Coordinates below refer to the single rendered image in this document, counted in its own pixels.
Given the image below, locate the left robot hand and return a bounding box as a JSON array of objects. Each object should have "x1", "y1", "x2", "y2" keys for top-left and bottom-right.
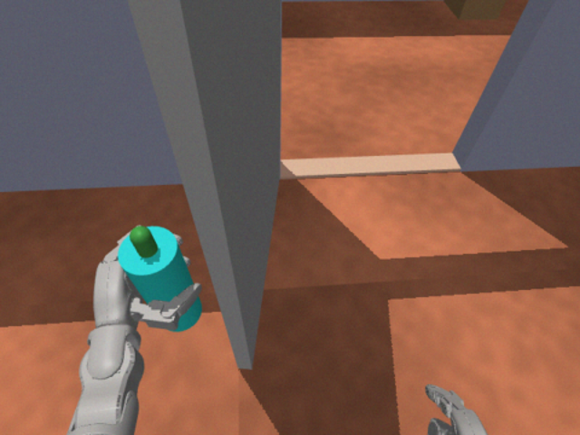
[{"x1": 93, "y1": 226, "x2": 202, "y2": 331}]

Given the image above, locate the left robot arm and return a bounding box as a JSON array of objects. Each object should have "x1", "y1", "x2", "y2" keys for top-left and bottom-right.
[{"x1": 66, "y1": 324, "x2": 144, "y2": 435}]

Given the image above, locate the right robot hand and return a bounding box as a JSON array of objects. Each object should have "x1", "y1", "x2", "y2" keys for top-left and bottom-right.
[{"x1": 425, "y1": 384, "x2": 488, "y2": 435}]

